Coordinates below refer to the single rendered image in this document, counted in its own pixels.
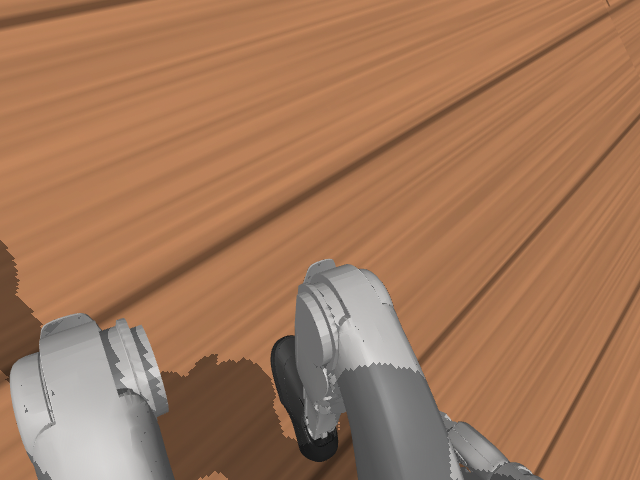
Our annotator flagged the right robot hand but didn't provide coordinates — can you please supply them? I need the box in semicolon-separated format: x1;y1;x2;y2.
439;411;510;480

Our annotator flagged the right robot foot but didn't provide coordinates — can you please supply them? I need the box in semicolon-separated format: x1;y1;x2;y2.
271;335;338;462

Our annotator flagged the right robot arm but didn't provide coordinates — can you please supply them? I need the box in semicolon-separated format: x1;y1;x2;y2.
490;462;543;480

